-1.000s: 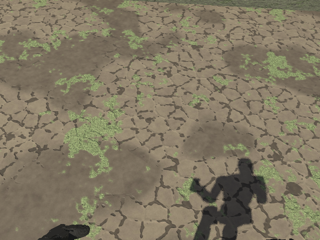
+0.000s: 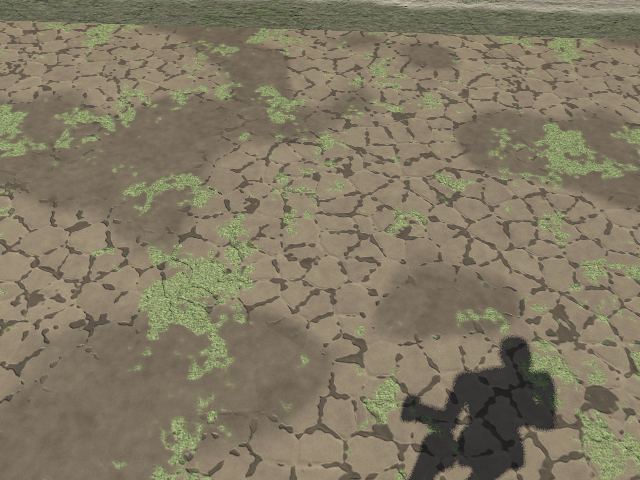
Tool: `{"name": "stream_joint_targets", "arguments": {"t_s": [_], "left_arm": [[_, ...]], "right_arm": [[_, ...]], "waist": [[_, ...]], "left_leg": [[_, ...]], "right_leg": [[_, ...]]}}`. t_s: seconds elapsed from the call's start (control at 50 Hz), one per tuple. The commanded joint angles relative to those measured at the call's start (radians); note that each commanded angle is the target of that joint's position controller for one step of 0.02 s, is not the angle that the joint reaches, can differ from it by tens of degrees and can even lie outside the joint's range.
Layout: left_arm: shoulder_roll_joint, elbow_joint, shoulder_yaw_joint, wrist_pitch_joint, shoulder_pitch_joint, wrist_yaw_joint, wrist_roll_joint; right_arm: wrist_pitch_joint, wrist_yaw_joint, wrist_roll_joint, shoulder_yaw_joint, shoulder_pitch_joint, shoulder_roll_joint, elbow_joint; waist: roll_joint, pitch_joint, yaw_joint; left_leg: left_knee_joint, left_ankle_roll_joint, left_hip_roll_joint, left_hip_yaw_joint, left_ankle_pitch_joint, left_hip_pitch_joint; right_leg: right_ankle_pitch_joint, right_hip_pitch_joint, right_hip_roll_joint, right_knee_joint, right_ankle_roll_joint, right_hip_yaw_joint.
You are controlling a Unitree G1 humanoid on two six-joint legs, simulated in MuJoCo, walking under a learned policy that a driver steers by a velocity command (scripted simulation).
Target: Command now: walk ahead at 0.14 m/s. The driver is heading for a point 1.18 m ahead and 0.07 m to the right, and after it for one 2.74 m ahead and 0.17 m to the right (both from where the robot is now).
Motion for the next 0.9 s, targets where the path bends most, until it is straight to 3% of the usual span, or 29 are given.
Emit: {"name": "stream_joint_targets", "arguments": {"t_s": [0.02, 0.24, 0.26, 0.28, 0.34, 0.48, 0.54, 0.9], "left_arm": [[0.083, -0.061, 0.024, -0.014, -0.035, 0.009, -0.005], [0.113, -0.053, 0.043, 0.021, -0.029, 0.008, -0.004], [0.115, -0.067, 0.045, 0.029, -0.053, -0.003, 0.003], [0.118, -0.065, 0.039, 0.027, -0.001, 0.02, 0.026], [0.109, -0.062, 0.028, 0.023, -0.024, 0.036, 0.038], [0.132, -0.044, 0.022, 0.004, -0.028, 0.034, 0.028], [0.136, -0.022, 0.019, 0.008, -0.004, 0.045, 0.027], [0.154, 0.008, 0.017, 0.014, 0.031, 0.041, 0.031]], "right_arm": [[-0.007, -0.012, 0.001, -0.022, -0.032, -0.075, -0.058], [-0.001, -0.024, -0.009, -0.028, -0.019, -0.094, -0.041], [-0.008, -0.016, -0.013, -0.032, -0.025, -0.111, -0.048], [0.0, -0.005, -0.019, -0.017, 0.011, -0.124, -0.085], [0.004, 0.001, -0.011, -0.014, -0.001, -0.114, -0.133], [0.002, -0.005, -0.018, -0.016, 0.048, -0.13, -0.18], [0.009, -0.014, -0.015, -0.012, 0.053, -0.127, -0.185], [0.007, -0.012, -0.016, -0.015, 0.043, -0.13, -0.214]], "waist": [[-0.009, -0.048, -0.007], [0.011, -0.059, -0.013], [0.021, -0.041, -0.009], [0.057, -0.07, 0.019], [0.03, -0.023, 0.01], [0.041, -0.012, 0.003], [0.039, -0.02, 0.005], [0.05, -0.021, 0.013]], "left_leg": [[-0.096, 0.03, 0.093, -0.015, 0.081, -0.198], [-0.067, 0.047, 0.098, 0.005, 0.12, -0.225], [-0.055, 0.043, 0.085, -0.003, 0.099, -0.24], [-0.052, 0.089, 0.104, -0.057, 0.064, -0.256], [-0.03, 0.088, 0.11, -0.049, 0.003, -0.295], [-0.012, 0.056, 0.102, -0.013, 0.042, -0.255], [-0.028, 0.055, 0.112, -0.009, 0.096, -0.255], [-0.05, 0.078, 0.109, -0.035, 0.164, -0.256]], "right_leg": [[0.48, 0.246, -0.203, -0.095, 0.032, 0.158], [0.431, 0.236, -0.196, -0.086, 0.008, 0.137], [0.371, 0.208, -0.176, -0.074, 0.006, 0.131], [0.27, 0.229, -0.185, -0.091, -0.027, 0.127], [0.198, 0.171, -0.203, -0.107, -0.064, 0.146], [0.113, 0.113, -0.22, -0.141, -0.07, 0.143], [0.161, 0.155, -0.217, -0.14, -0.068, 0.116], [0.135, 0.187, -0.191, -0.103, -0.051, 0.086]]}}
